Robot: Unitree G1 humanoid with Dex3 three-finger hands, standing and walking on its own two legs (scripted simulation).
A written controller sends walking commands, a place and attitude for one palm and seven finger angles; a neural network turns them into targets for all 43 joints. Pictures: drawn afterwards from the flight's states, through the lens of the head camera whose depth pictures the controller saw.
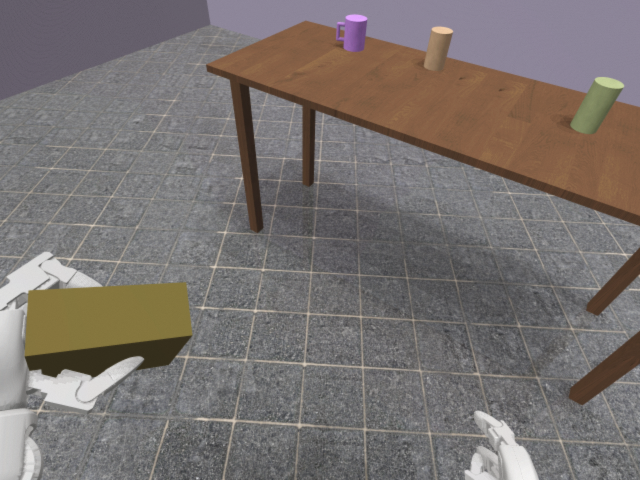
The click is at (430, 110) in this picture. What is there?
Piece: table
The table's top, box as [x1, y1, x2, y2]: [206, 21, 639, 225]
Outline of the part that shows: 206,64 207,71 639,225 639,107 615,101 595,133 580,133 574,130 569,125 569,123 586,93 447,57 444,68 442,70 428,70 423,66 425,56 424,51 366,36 364,49 362,51 347,51 342,47 343,41 337,41 335,39 335,28 308,21 301,22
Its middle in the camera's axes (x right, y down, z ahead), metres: +0.41 -0.39 +1.11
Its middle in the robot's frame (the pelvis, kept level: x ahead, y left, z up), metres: +1.11 -0.36 -0.04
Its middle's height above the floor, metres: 0.73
